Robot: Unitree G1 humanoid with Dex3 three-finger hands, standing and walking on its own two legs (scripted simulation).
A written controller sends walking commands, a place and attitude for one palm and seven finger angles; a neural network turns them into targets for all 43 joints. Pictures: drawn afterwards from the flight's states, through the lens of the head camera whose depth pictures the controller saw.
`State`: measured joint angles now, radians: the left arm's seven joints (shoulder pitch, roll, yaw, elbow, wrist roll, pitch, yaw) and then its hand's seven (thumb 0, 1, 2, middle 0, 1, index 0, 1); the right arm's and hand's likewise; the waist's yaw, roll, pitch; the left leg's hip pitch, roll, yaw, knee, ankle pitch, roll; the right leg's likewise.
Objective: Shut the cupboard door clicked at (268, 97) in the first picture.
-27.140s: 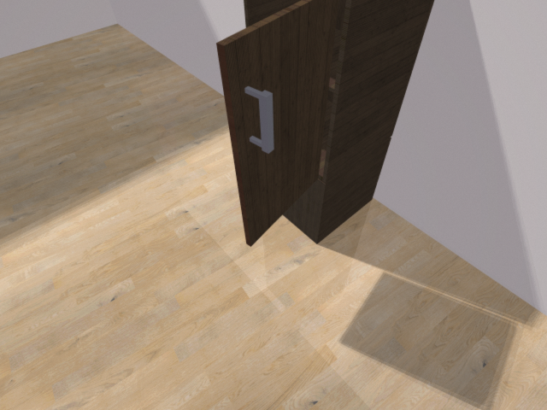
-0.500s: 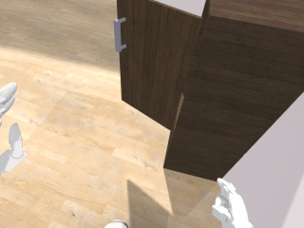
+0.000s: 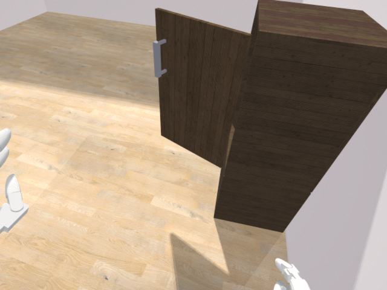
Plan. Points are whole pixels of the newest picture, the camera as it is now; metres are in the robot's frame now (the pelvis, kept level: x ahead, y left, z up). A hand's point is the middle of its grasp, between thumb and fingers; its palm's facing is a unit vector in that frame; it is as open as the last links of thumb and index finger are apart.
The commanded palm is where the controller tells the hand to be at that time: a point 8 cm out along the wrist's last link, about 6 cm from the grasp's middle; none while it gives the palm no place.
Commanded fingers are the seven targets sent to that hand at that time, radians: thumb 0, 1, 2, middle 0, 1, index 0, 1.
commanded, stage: stop stepping back and stand still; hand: left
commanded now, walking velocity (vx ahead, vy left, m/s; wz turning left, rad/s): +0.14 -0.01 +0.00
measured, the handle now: (160, 58) +0.89 +0.15 +0.09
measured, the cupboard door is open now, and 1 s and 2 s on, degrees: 66 66 66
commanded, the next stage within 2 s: let the arm hang, fingers relaxed in 0.32 s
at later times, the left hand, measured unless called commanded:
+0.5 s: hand (37, 222) +0.22 +0.28 +0.09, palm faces +0.27 -0.82 -0.51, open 7.4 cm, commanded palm none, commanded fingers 0.00 0.90 0.90 -0.20 -0.30 -0.20 -0.30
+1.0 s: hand out of the picture -0.10 +0.20 -0.17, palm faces +0.03 -0.98 -0.20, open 7.3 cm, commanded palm none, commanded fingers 0.00 0.90 0.90 -0.20 -0.30 -0.20 -0.30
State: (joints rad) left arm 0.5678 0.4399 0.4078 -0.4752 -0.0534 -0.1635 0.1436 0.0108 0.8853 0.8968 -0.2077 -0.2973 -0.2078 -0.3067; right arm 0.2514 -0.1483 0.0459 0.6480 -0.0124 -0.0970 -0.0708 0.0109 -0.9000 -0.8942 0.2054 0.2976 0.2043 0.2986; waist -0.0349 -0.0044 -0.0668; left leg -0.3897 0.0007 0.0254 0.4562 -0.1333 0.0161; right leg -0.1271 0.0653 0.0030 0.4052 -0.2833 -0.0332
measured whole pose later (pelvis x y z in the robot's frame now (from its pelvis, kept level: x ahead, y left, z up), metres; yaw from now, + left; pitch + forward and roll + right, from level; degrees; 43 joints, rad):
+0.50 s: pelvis +0.01 +0.02 -0.01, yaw +1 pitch +0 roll -3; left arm 0.42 0.42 0.25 -0.15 0.01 -0.11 0.06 0.00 0.89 0.90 -0.20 -0.30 -0.20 -0.31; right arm 0.23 -0.27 0.00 0.73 -0.01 -0.09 0.00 0.01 -0.90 -0.89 0.20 0.30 0.20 0.30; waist 0.00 0.09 -0.06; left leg -0.44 -0.01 0.02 0.64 -0.15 0.04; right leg -0.21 0.07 -0.03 0.58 -0.36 -0.03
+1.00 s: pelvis +0.01 +0.01 +0.00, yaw +1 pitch -2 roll -1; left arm 0.45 0.21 -0.01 1.20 0.01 0.03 0.01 0.01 0.92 0.90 -0.20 -0.29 -0.20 -0.30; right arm 0.30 -0.20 0.00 1.11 0.00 0.02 -0.04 0.01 -0.91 -0.89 0.20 0.30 0.20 0.30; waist 0.00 0.00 0.04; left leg -0.29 -0.03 0.01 0.41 -0.09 0.05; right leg -0.08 0.06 -0.03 0.38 -0.28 -0.05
